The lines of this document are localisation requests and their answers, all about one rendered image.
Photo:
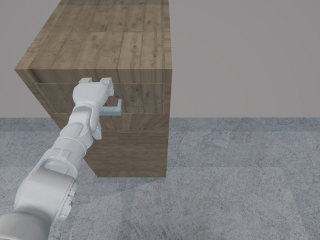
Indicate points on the robot left forearm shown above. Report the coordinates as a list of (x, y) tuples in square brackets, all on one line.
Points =
[(69, 149)]

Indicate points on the cabinet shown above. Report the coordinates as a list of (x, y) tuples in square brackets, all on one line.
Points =
[(126, 40)]

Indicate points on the left robot upper arm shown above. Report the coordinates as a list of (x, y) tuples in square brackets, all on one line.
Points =
[(48, 197)]

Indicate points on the handle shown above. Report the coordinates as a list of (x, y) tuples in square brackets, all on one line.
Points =
[(112, 110)]

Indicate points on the drawer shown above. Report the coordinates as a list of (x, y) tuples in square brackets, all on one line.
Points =
[(136, 97)]

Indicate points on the robot left hand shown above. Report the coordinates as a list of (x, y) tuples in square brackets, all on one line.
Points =
[(94, 93)]

